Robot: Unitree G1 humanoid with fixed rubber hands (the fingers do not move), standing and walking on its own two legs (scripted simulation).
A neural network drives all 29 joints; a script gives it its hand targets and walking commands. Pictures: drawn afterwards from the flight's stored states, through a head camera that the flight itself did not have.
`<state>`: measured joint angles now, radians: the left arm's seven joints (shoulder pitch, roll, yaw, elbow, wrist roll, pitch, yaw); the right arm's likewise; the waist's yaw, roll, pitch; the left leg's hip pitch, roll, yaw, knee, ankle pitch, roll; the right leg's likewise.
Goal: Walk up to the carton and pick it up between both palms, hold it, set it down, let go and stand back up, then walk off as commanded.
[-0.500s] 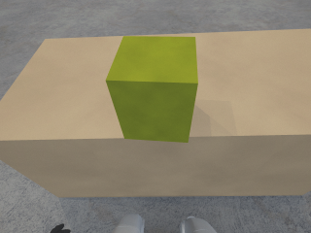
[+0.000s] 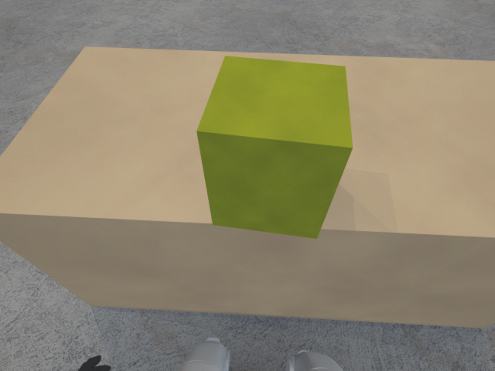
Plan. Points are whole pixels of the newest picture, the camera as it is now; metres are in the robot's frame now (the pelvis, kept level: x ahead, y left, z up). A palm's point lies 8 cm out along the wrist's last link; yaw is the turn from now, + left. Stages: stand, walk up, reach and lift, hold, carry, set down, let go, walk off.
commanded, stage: walk up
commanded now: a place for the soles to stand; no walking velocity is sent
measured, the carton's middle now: (273, 152) +0.48 -0.01 +0.07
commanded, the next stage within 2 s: none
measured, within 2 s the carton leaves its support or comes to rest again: neither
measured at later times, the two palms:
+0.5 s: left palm out of the picture +0.09 +0.30 -0.12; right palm out of the picture +0.08 -0.31 -0.09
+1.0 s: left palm out of the picture +0.13 +0.29 -0.11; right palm out of the picture +0.11 -0.32 -0.10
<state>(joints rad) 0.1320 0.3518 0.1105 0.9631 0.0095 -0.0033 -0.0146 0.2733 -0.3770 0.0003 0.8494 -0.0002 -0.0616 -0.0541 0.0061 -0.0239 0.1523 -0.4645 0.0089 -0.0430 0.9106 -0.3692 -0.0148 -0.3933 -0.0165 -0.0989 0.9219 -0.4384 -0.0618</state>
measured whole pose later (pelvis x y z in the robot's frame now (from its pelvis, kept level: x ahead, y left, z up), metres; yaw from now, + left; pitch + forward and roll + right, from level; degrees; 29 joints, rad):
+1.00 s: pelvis +0.04 -0.02 +0.00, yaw +1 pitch -2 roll +1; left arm 0.11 0.35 0.11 0.97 0.01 -0.03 -0.02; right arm 0.26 -0.38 0.00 0.86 0.00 -0.07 -0.05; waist 0.01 -0.02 0.14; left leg -0.46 0.01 -0.04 0.92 -0.40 0.00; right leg -0.38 -0.02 -0.10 0.93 -0.50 -0.06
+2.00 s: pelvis +0.08 -0.03 +0.00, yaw +2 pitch -4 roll +1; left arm 0.16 0.35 0.11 0.98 0.01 -0.02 -0.02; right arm 0.25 -0.38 0.00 0.86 0.00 -0.07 -0.05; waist 0.01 -0.02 0.14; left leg -0.44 0.01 -0.04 0.89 -0.38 -0.01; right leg -0.34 -0.02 -0.08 0.94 -0.53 -0.06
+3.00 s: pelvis +0.10 -0.05 +0.00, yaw +1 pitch -5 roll +2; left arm 0.15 0.35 0.11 0.97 0.01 -0.03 -0.02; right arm 0.25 -0.38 0.00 0.86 0.00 -0.05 -0.05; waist 0.01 -0.01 0.15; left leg -0.44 0.02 -0.03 0.94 -0.44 0.02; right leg -0.34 -0.02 -0.08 0.95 -0.52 -0.06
